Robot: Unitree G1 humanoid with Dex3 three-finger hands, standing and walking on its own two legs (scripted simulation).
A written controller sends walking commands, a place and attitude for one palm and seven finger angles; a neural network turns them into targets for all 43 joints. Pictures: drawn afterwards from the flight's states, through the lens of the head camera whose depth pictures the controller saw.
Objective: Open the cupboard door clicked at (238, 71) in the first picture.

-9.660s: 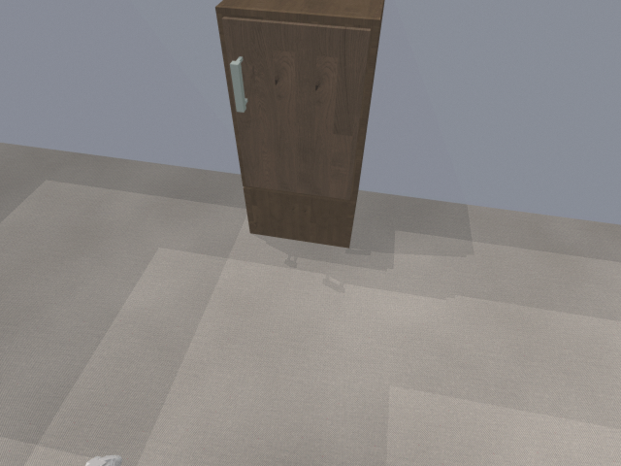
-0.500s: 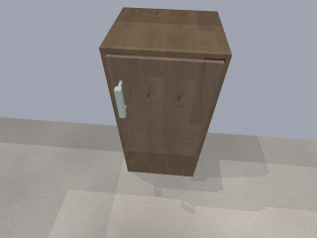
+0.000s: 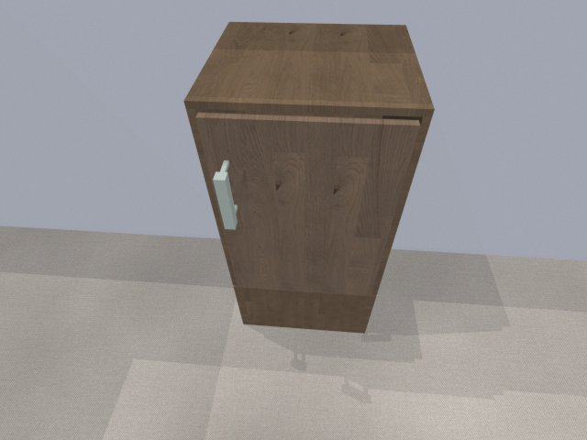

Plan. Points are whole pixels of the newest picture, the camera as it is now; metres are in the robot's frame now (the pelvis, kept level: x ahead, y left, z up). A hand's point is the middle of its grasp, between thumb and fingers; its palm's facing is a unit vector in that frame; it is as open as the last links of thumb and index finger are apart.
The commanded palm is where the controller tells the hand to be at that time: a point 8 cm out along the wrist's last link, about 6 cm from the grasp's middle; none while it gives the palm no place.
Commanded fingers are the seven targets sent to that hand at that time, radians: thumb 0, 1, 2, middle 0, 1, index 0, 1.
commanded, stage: come to a stop and stand still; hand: left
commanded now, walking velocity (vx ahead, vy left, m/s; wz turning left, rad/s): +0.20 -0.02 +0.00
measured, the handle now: (228, 195) +0.59 +0.18 -0.05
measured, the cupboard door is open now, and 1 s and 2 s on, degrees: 0 0 0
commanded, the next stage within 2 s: look again from close up in 1.30 s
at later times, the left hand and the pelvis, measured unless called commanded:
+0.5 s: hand out of the picture +0.04 +0.16 -0.18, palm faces +0.03 -0.98 -0.21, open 7.4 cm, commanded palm none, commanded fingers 0.00 0.90 0.90 -0.20 -0.30 -0.20 -0.30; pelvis +0.04 -0.02 +0.00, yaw +0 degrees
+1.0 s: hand out of the picture +0.04 +0.17 -0.18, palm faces +0.02 -0.97 -0.23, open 7.4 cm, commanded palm none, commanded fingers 0.00 0.90 0.90 -0.20 -0.30 -0.20 -0.30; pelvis +0.02 +0.00 -0.01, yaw +0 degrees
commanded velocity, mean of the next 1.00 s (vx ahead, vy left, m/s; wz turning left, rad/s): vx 0.01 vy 0.00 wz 0.00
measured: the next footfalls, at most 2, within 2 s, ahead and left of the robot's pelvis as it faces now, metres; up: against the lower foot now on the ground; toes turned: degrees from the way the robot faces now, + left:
none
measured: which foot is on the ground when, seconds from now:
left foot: down 0.00-1.00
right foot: down 0.00-1.00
